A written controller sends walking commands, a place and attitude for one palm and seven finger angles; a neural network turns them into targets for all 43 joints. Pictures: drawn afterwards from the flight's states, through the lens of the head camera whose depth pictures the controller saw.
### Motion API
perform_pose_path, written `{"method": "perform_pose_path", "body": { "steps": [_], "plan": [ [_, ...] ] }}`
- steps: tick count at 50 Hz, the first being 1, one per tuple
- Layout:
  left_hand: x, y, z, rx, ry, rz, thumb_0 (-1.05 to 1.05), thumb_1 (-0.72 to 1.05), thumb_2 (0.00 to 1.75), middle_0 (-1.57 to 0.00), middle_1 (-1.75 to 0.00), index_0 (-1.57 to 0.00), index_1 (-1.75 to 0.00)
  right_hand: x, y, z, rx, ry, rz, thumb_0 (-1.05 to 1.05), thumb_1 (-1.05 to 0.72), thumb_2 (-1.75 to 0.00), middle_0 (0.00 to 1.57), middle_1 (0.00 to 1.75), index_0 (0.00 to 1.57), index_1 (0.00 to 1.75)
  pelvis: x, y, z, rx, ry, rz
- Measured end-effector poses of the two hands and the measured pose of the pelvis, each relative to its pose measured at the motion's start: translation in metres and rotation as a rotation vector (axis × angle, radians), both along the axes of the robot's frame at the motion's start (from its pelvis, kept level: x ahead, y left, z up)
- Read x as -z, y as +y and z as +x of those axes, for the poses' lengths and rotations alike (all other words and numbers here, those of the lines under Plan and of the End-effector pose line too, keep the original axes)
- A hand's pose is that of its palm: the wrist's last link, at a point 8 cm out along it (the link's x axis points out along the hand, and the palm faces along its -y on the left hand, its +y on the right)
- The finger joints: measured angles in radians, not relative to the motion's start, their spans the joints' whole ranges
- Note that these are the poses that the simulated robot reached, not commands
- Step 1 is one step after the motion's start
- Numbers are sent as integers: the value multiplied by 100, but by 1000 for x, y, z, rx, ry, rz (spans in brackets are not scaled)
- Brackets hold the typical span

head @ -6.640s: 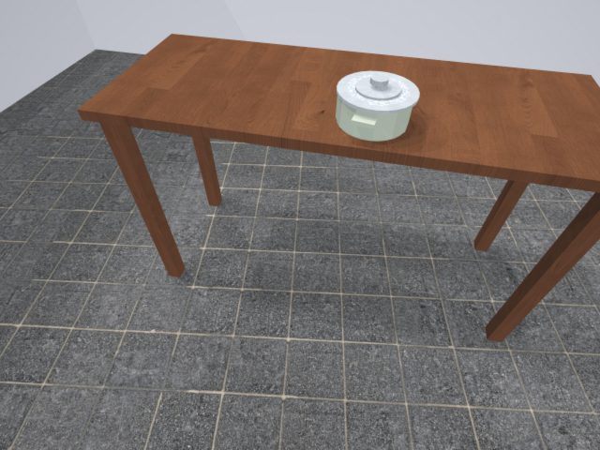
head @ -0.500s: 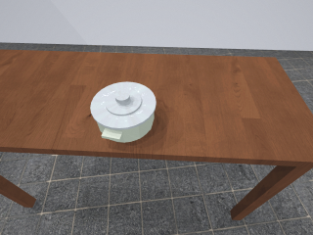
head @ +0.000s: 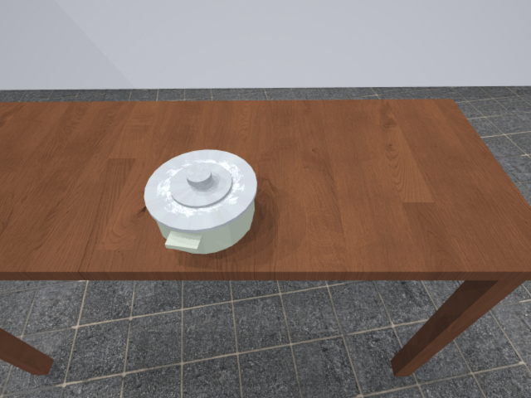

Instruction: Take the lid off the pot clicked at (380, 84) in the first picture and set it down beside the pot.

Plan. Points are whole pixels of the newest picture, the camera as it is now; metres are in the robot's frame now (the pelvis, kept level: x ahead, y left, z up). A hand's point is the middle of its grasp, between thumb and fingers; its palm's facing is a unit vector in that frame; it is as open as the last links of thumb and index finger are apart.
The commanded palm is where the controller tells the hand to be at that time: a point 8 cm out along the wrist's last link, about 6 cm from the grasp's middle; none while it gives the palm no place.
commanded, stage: come to a stop and stand still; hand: left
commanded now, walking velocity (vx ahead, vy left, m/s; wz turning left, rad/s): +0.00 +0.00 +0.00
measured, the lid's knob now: (199, 175) +0.43 +0.13 +0.11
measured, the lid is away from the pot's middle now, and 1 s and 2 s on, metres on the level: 0.00 0.00 0.00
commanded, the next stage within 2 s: look again from close up in 0.44 s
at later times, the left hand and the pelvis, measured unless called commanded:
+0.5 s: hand out of the picture +0.03 +0.16 -0.17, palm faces +0.00 -0.98 -0.20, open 7.4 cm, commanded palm none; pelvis +0.02 -0.01 +0.01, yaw -1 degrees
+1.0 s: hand out of the picture +0.03 +0.15 -0.17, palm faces +0.01 -0.98 -0.18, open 7.4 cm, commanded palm none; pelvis +0.03 -0.02 +0.01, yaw +0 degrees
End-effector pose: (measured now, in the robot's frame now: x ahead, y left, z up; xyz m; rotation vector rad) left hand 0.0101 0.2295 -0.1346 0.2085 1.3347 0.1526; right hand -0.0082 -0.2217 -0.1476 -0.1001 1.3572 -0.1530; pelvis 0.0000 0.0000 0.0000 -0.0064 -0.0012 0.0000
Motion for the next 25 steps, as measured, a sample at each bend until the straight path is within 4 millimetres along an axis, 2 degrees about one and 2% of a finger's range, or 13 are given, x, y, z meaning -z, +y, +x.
{"method": "perform_pose_path", "body": {
  "steps": [5, 17, 25],
  "plan": [
    [-3, 3, 7, -9, -10, 11, 0, 90, 89, -20, -30, -20, -30, 1, 5, 12, -9, -8, 6, 1, -93, -90, 20, 30, 20, 30, -1, 1, 8, 7, 0, 7],
    [2, -12, 19, -10, 4, -27, 0, 90, 89, -20, -30, -20, -30, -9, -9, 45, -19, -50, -36, 1, -93, -90, 20, 30, 20, 30, -4, -4, 20, 13, -4, 12],
    [3, -19, 19, -18, 24, -38, 0, 91, 89, -20, -30, -20, -30, -13, -16, 56, -29, -48, -47, 0, -93, -90, 20, 30, 20, 30, -6, -10, 25, 9, -1, 12]
  ]
}}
